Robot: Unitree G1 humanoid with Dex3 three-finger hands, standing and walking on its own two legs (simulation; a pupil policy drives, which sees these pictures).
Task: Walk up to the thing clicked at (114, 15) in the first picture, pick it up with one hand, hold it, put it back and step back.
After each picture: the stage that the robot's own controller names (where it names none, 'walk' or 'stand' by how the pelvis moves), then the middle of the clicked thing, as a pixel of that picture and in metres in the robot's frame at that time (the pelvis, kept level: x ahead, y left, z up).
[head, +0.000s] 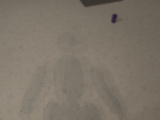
stand; (114, 18) +1.91 -0.47 -0.72
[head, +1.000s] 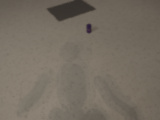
walk; (89, 28) +1.82 +0.01 -0.69
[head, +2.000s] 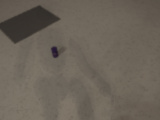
walk; (54, 52) +1.18 +0.32 -0.71
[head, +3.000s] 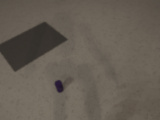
walk; (59, 86) +0.76 +0.28 -0.72
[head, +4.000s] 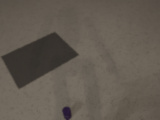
walk; (67, 113) +0.52 +0.17 -0.72
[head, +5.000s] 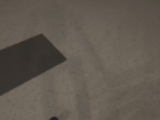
stand; out of the picture +0.44 +0.16 -0.71
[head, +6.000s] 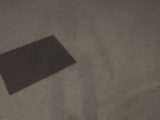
stand; out of the picture +0.41 +0.13 -0.72
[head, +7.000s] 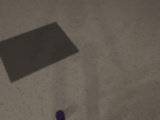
stand; (60, 116) +0.41 +0.13 -0.71
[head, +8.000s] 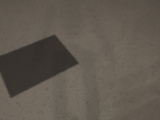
stand; out of the picture +0.36 +0.14 -0.72
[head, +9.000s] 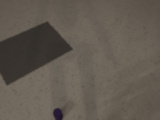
walk; (58, 114) +0.42 +0.18 -0.71
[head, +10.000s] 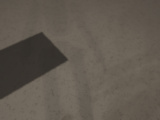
stand; out of the picture +0.36 +0.16 -0.72
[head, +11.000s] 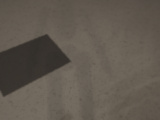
stand; out of the picture +0.40 +0.18 -0.72
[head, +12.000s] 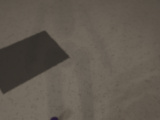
stand; out of the picture +0.41 +0.19 -0.72
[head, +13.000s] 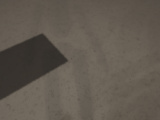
stand; out of the picture +0.37 +0.17 -0.72
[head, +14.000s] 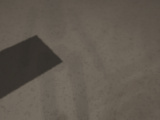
stand; out of the picture +0.38 +0.20 -0.72
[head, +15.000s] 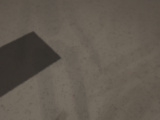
stand; out of the picture +0.37 +0.19 -0.72
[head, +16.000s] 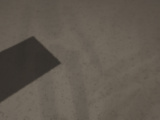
stand; out of the picture +0.34 +0.19 -0.71
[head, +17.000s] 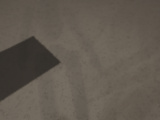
stand; out of the picture +0.36 +0.20 -0.72
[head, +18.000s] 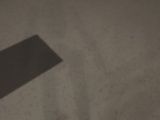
stand; out of the picture +0.38 +0.20 -0.72
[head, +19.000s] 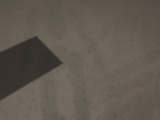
stand; out of the picture +0.36 +0.20 -0.72
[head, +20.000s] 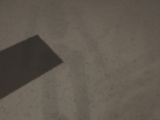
stand; out of the picture +0.36 +0.20 -0.71
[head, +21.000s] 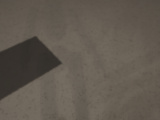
stand; out of the picture +0.36 +0.20 -0.71
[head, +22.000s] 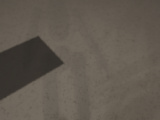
stand; out of the picture +0.36 +0.20 -0.71
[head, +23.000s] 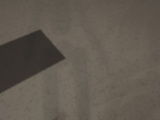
stand; out of the picture +0.37 +0.19 -0.71
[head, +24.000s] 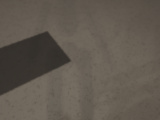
stand; out of the picture +0.36 +0.16 -0.71
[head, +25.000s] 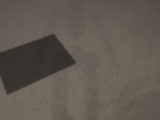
stand; out of the picture +0.38 +0.17 -0.72
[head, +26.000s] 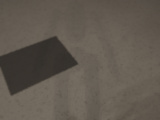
stand; out of the picture +0.40 +0.16 -0.72
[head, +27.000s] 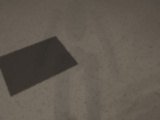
stand; out of the picture +0.39 +0.16 -0.72
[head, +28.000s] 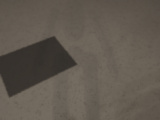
stand; out of the picture +0.38 +0.16 -0.72
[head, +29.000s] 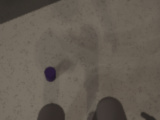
go down; (50, 74) +0.46 +0.12 -0.49
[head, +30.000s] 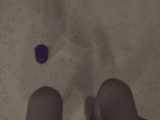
go down; (41, 54) +0.52 +0.12 -0.35
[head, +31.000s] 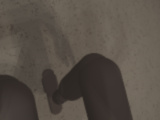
close in; out of the picture +0.53 +0.17 -0.26
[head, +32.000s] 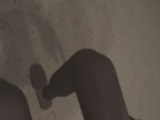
close; out of the picture +0.52 +0.19 -0.26
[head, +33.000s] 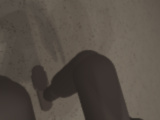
lift; out of the picture +0.50 +0.18 -0.27
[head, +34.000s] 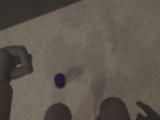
lift; (60, 81) +0.45 +0.09 -0.47
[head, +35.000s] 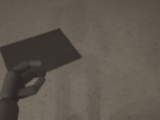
go down; out of the picture +0.39 +0.12 -0.68
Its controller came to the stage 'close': yes
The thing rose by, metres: 0.00
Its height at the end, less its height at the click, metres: +0.00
